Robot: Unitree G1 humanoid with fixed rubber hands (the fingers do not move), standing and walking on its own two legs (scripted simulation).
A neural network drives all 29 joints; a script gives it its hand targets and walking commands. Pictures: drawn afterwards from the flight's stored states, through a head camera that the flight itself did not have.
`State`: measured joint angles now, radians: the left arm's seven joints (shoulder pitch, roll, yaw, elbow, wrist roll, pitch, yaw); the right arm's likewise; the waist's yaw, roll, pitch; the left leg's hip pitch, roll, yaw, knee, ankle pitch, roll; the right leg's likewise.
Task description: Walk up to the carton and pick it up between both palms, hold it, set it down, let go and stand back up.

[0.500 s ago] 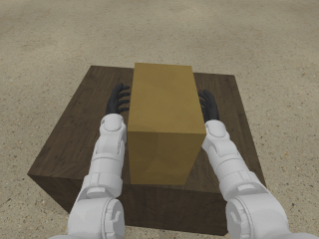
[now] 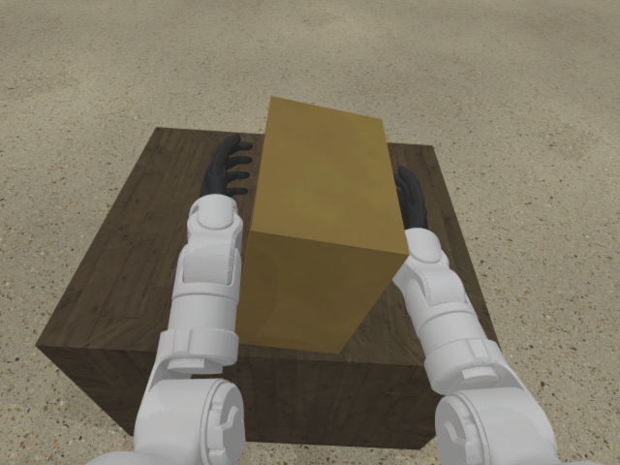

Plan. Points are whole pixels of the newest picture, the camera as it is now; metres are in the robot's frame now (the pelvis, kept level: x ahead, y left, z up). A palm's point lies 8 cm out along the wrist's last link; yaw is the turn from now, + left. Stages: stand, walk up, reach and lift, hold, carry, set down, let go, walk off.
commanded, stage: reach and lift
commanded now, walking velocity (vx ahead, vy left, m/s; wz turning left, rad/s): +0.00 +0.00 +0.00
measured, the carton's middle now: (306, 231) +0.40 +0.02 +0.07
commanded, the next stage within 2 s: hold in 1.42 s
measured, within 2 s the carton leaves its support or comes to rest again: neither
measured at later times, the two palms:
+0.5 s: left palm (220, 190) +0.38 +0.13 +0.17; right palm (417, 227) +0.36 -0.12 +0.13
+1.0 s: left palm (219, 190) +0.37 +0.13 +0.17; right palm (422, 228) +0.35 -0.12 +0.13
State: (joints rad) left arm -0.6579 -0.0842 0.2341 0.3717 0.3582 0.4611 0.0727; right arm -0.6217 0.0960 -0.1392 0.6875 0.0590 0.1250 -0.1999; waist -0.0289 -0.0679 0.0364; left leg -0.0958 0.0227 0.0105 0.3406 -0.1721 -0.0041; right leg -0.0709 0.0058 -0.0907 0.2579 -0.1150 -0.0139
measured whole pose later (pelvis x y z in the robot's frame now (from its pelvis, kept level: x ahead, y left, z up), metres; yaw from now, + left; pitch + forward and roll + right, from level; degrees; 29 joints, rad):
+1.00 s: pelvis +0.00 +0.00 +0.00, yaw +1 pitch -9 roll -1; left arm -0.59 -0.10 0.23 0.12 0.41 0.63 -0.02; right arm -0.54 0.09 -0.02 0.47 0.14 0.23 -0.26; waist -0.09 -0.07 0.11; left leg 0.01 0.02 -0.01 0.35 -0.19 0.00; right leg 0.05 0.00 -0.11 0.24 -0.13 -0.01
